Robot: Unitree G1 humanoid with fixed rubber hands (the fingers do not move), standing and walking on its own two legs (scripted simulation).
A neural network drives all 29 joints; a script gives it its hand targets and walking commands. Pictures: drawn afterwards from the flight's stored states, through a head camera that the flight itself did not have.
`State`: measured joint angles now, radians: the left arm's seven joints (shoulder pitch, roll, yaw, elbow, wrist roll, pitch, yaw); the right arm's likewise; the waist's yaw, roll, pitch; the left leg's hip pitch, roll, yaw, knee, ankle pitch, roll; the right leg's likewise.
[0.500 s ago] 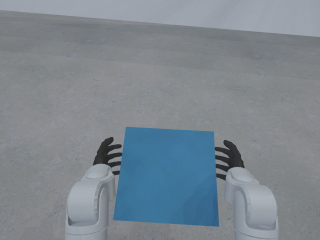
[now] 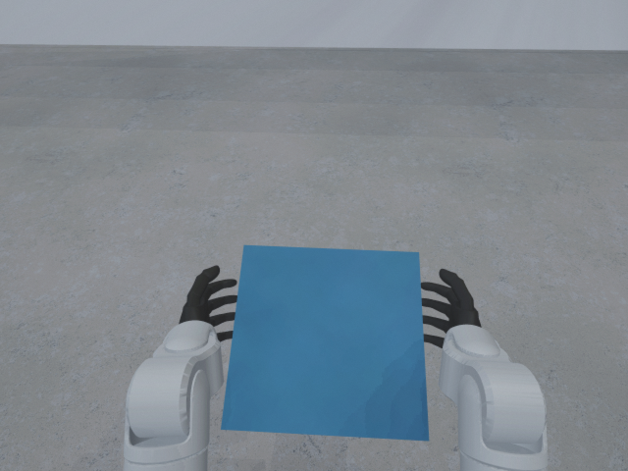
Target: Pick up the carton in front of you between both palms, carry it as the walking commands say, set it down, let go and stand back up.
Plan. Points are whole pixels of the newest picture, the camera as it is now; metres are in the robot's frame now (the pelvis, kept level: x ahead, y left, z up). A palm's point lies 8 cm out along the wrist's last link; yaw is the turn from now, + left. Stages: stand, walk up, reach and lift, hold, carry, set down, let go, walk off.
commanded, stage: carry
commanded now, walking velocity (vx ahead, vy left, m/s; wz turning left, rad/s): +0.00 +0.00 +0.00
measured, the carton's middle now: (326, 345) +0.32 +0.00 -0.02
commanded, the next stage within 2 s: hold in 1.62 s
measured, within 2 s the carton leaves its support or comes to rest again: neither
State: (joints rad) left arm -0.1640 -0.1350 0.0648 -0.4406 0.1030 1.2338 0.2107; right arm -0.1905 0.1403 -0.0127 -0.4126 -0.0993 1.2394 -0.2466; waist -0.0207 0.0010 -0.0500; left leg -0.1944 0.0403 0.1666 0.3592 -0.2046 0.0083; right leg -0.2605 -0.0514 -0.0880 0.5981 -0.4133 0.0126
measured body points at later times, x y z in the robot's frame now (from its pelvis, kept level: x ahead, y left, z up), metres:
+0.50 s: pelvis +0.01 -0.02 -0.01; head -0.01 -0.03 +0.44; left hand +0.29 +0.14 +0.04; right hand +0.31 -0.16 +0.04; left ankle -0.03 +0.12 -0.74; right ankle -0.01 -0.11 -0.74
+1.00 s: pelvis -0.02 -0.01 -0.01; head -0.03 -0.01 +0.44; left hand +0.28 +0.15 +0.02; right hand +0.29 -0.15 +0.02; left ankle -0.03 +0.12 -0.74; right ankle -0.01 -0.11 -0.74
